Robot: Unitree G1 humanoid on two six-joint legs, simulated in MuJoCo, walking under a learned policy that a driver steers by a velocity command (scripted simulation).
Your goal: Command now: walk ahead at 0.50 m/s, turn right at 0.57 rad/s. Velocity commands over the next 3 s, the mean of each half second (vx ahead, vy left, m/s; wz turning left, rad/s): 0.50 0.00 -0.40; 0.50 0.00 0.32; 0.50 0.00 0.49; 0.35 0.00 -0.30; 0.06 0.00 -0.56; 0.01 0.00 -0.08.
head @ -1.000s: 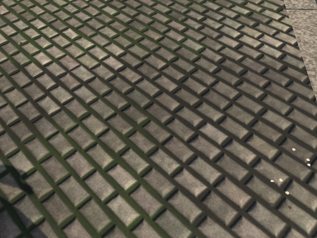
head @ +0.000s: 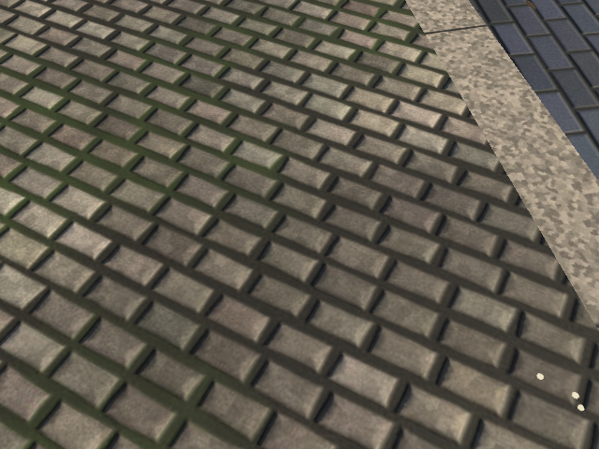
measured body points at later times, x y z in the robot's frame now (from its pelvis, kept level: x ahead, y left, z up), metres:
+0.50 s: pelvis +0.29 +0.05 +0.01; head +0.31 +0.06 +0.45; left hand +0.46 +0.28 -0.12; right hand +0.25 -0.22 -0.12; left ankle +0.29 +0.14 -0.74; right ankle +0.29 -0.09 -0.67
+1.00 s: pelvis +0.52 -0.02 +0.00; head +0.54 -0.04 +0.45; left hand +0.55 +0.25 -0.12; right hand +0.63 -0.29 -0.12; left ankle +0.59 +0.12 -0.66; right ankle +0.48 -0.11 -0.74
